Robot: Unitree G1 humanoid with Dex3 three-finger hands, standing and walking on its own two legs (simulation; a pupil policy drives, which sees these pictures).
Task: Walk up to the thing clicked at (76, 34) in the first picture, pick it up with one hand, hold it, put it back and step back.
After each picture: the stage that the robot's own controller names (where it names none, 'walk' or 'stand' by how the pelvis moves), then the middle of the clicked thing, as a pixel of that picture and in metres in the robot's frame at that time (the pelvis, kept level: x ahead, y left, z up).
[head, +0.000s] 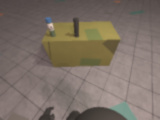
stand; (76, 28) +1.05 +0.26 -0.03
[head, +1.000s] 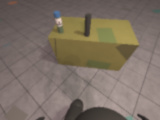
walk; (87, 26) +0.93 +0.15 -0.01
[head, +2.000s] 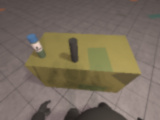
walk; (74, 51) +0.55 +0.17 -0.02
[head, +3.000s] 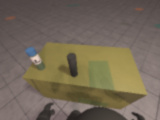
stand; (73, 66) +0.43 +0.19 -0.03
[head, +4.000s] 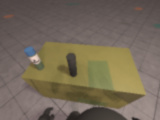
stand; (72, 66) +0.42 +0.18 -0.03
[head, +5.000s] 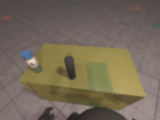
stand; (70, 69) +0.40 +0.19 -0.04
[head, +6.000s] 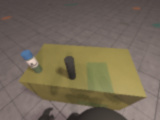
stand; (70, 69) +0.40 +0.19 -0.04
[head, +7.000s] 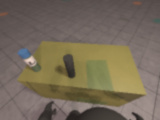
rise first; (70, 67) +0.40 +0.19 -0.03
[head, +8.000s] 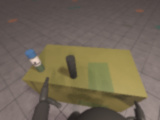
rise first; (72, 68) +0.41 +0.20 -0.03
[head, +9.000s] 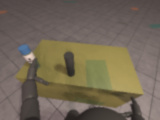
go down; (70, 65) +0.42 +0.19 -0.02
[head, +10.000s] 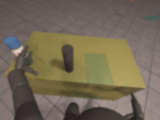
go down; (68, 60) +0.42 +0.18 +0.03
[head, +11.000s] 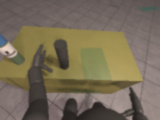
close in; (63, 57) +0.42 +0.19 +0.04
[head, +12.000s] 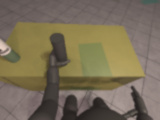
close; (60, 52) +0.43 +0.19 +0.07
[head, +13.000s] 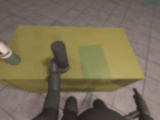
lift; (62, 59) +0.39 +0.18 +0.06
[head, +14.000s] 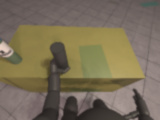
lift; (61, 60) +0.38 +0.18 +0.07
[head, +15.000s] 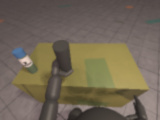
hold; (64, 61) +0.32 +0.17 +0.18
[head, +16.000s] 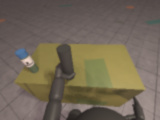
hold; (67, 64) +0.32 +0.17 +0.14
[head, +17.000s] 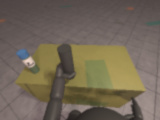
crouch; (67, 64) +0.33 +0.17 +0.14
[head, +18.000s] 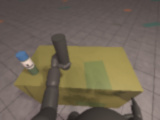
crouch; (62, 54) +0.37 +0.20 +0.17
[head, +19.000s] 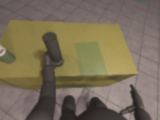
lower; (55, 52) +0.44 +0.21 +0.05
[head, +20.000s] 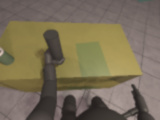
lower; (56, 50) +0.45 +0.20 +0.07
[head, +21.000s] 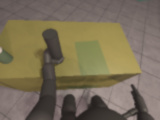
lower; (55, 49) +0.45 +0.20 +0.08
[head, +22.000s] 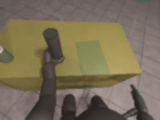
lower; (55, 49) +0.45 +0.20 +0.08
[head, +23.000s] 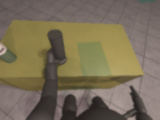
loosen; (59, 50) +0.44 +0.19 +0.07
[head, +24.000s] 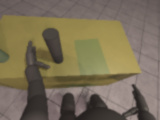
rise; (55, 49) +0.44 +0.20 +0.08
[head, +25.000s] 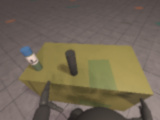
sink last; (72, 64) +0.42 +0.19 +0.02
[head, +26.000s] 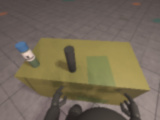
stand; (71, 60) +0.43 +0.19 +0.03
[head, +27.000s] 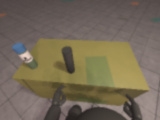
stand; (69, 61) +0.42 +0.20 +0.03
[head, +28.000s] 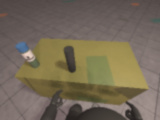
stand; (70, 60) +0.44 +0.19 +0.02
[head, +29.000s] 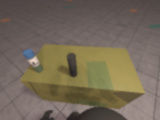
walk; (72, 66) +0.43 +0.18 -0.03
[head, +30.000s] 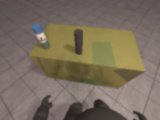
walk; (78, 43) +0.61 +0.15 -0.01
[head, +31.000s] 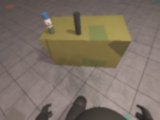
walk; (77, 24) +0.92 +0.25 -0.01
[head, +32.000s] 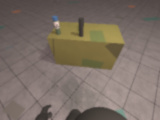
stand; (81, 27) +1.09 +0.19 -0.02
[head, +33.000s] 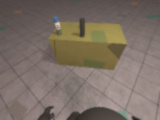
stand; (82, 28) +1.07 +0.19 -0.04
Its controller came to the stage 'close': yes
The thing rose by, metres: 0.20
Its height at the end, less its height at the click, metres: +0.00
